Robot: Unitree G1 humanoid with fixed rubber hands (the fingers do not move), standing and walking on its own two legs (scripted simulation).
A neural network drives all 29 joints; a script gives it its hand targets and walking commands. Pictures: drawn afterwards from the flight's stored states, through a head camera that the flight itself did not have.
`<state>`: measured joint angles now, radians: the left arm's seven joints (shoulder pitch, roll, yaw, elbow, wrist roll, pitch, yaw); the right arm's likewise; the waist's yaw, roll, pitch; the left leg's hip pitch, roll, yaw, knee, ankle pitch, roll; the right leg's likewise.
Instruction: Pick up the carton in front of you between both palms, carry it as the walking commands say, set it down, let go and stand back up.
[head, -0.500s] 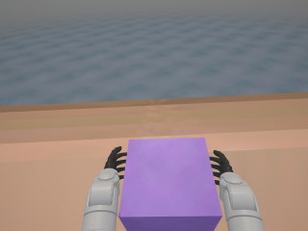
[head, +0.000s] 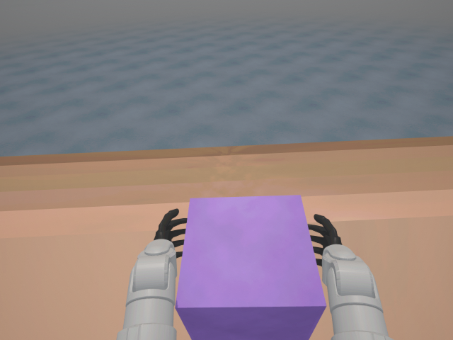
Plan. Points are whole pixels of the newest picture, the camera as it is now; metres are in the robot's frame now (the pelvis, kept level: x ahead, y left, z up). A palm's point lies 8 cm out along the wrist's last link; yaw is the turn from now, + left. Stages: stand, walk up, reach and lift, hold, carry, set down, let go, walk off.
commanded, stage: hold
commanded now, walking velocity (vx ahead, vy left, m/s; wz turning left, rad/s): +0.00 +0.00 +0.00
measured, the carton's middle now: (247, 276) +0.29 +0.00 -0.02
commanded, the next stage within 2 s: carry in 0.76 s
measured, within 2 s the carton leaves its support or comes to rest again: neither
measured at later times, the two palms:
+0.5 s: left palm (164, 249) +0.30 +0.15 +0.05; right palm (331, 254) +0.29 -0.15 +0.05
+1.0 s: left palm (161, 230) +0.32 +0.16 +0.08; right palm (326, 234) +0.32 -0.14 +0.07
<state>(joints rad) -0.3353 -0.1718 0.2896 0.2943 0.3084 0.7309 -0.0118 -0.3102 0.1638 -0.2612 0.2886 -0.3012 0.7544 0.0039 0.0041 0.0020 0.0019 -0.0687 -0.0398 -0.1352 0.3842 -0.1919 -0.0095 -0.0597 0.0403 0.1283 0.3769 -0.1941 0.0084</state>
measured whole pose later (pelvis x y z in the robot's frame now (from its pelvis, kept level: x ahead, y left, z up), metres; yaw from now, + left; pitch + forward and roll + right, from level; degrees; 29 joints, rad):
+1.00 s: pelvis +0.03 +0.01 -0.01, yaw +0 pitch +2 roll +0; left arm -0.23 -0.15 0.17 -0.03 0.19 0.88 0.04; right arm -0.22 0.14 -0.15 -0.02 -0.18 0.90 -0.05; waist 0.00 -0.01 -0.13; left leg -0.27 0.00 -0.02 0.55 -0.34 0.00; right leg -0.26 -0.02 0.04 0.54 -0.35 0.01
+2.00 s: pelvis +0.58 -0.03 -0.02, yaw +1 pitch +3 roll +0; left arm -0.27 -0.15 0.17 -0.25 0.06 1.13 0.13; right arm -0.27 0.12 -0.17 -0.27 -0.07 1.19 -0.13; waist 0.07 0.02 -0.01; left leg -0.45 0.05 0.02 1.32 -0.39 0.06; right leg -0.43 -0.01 -0.23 0.57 -0.22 -0.11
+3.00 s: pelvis +1.25 -0.07 -0.13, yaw +0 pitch +3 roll +1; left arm -0.44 -0.09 0.22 -0.02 0.04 1.10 0.14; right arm -0.47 0.08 -0.21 0.01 -0.05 1.13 -0.15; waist 0.05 0.02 -0.04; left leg -0.55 0.00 -0.03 1.36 -0.45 0.03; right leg -0.43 0.10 -0.10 0.71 -0.34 -0.16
